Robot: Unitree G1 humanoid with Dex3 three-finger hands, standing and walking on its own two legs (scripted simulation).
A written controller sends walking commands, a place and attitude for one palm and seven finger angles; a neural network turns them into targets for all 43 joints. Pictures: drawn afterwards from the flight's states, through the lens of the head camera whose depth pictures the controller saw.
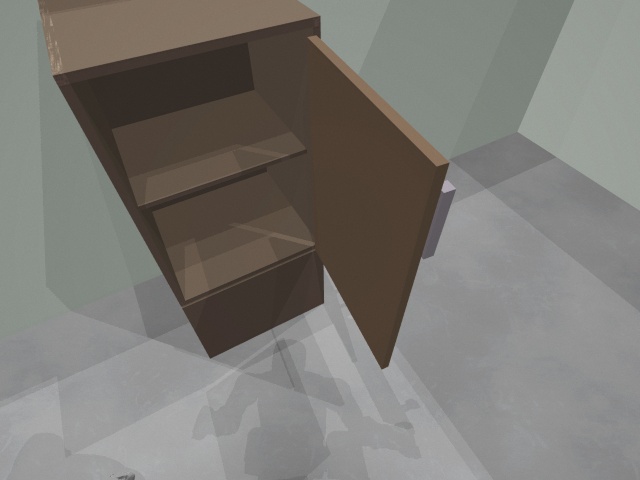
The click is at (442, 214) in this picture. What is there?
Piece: cupboard door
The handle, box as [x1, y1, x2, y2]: [421, 180, 455, 259]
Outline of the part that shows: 447,180 443,183 421,256 423,259 433,255 455,188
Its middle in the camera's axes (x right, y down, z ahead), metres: +0.16 -0.02 +0.61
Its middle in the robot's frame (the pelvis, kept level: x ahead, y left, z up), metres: +0.48 -0.13 +0.02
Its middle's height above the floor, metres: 0.79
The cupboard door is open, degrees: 85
